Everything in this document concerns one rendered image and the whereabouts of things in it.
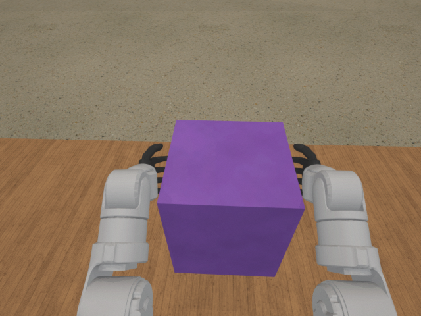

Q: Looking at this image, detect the right robot forearm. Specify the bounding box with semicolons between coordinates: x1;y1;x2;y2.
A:
302;164;397;316

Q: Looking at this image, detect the robot left hand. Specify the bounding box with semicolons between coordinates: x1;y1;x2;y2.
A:
139;144;168;194

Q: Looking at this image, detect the robot right upper arm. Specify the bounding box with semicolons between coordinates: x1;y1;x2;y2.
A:
312;280;396;316

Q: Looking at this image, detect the robot right hand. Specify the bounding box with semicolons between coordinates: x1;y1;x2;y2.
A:
292;144;321;195

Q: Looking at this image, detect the carton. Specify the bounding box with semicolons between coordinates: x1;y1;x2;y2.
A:
157;120;305;277

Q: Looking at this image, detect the robot left upper arm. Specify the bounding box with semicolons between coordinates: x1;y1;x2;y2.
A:
78;276;153;316

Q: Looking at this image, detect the left robot forearm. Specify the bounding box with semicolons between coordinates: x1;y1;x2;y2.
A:
77;163;158;316

